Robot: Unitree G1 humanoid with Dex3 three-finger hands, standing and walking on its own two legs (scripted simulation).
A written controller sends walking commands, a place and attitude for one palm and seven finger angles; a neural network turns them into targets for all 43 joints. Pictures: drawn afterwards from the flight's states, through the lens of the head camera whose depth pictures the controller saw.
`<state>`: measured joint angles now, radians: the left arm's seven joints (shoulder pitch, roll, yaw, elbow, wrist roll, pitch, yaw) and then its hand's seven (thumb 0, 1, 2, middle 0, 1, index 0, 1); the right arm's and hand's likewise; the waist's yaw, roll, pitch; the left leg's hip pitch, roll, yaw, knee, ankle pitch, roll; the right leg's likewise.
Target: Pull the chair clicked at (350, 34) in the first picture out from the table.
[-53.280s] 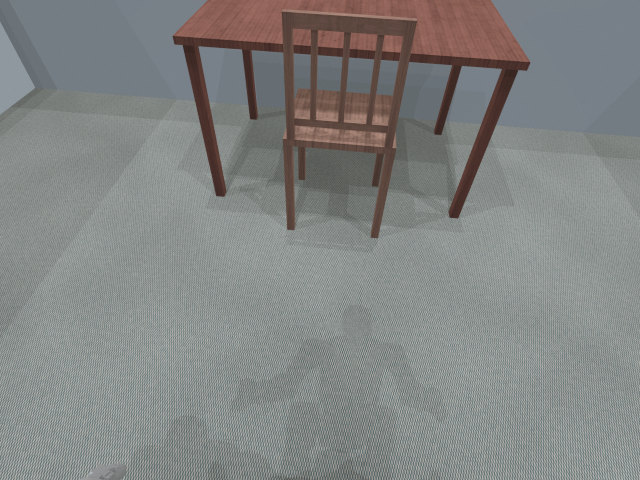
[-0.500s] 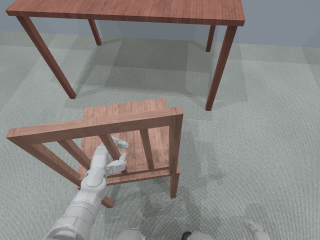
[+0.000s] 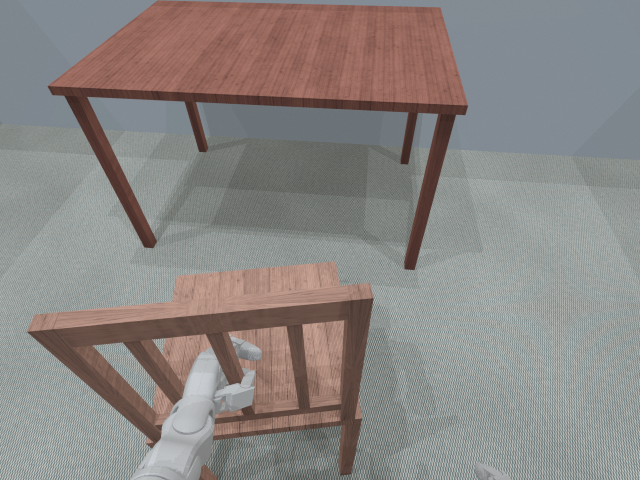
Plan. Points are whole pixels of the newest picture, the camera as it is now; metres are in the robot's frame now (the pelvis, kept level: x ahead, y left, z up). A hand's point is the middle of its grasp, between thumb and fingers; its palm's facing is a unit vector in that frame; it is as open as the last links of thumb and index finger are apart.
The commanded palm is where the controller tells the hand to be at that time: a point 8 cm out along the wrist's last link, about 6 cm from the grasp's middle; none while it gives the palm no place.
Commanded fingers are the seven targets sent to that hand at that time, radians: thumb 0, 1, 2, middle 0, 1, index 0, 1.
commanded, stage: stop walking, hand still on the chair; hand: left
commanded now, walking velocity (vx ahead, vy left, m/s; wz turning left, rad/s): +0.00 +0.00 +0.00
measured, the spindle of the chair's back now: (235, 375) +0.28 +0.14 -0.08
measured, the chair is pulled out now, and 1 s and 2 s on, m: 0.63 0.63 0.63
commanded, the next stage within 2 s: open the thumb and straighten the fingers in 0.40 s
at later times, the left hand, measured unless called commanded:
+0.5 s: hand (247, 387) +0.26 +0.12 -0.07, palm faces +0.00 -0.98 -0.18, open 5.4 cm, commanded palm +0.25 +0.17 -0.05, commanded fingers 0.00 0.78 0.84 -0.50 -1.45 -0.50 -1.45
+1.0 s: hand (234, 377) +0.28 +0.14 -0.07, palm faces +0.00 -0.99 -0.16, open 14.3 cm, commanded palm +0.26 +0.19 -0.04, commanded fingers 0.00 -0.55 0.20 -0.10 -0.29 -0.10 -0.29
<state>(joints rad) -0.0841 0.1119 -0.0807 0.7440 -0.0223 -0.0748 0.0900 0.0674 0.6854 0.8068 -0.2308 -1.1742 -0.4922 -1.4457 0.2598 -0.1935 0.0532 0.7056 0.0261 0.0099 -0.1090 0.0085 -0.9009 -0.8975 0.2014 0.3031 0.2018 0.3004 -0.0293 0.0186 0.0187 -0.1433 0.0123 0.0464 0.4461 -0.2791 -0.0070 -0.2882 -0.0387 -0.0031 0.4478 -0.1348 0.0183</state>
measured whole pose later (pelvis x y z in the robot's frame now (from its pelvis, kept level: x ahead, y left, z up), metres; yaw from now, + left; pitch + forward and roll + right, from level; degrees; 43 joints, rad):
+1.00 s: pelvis +0.02 +0.00 -0.03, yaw +3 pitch +8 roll +0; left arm 0.06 0.16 -0.05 0.30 -0.06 0.17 0.03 0.00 -0.44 0.25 -0.31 -0.93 -0.32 -0.94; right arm 0.24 -0.27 0.02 0.59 0.04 -0.09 -0.06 0.01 -0.90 -0.90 0.20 0.30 0.20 0.30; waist -0.04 0.05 -0.08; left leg -0.46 0.00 -0.01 0.75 -0.43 -0.01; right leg -0.59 -0.07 -0.05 0.75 -0.30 0.01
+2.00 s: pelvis +0.03 +0.00 -0.06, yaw +5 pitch +10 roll -1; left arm 0.60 0.19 -0.16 -0.28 0.00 0.27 0.06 -0.01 -0.54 0.20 -0.01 -0.01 0.00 0.00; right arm 0.27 -0.24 0.05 0.43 0.03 -0.13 -0.11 0.01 -0.90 -0.90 0.20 0.30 0.20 0.30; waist -0.01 0.04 -0.15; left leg -0.60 0.00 -0.05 0.98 -0.56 -0.01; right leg -0.70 -0.08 -0.08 0.95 -0.42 0.02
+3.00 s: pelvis +0.01 -0.01 -0.03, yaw +5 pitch +0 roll -1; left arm 0.62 0.32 0.15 -0.44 -0.04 0.00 0.17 -0.01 -0.16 0.39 -0.06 -0.08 -0.06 -0.08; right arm 0.26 -0.24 0.02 0.57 0.04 -0.16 -0.13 0.01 -0.90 -0.90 0.20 0.30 0.20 0.30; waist 0.04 0.08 -0.06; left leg -0.33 0.02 -0.05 0.79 -0.46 -0.02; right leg -0.42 -0.05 -0.09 0.75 -0.33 0.01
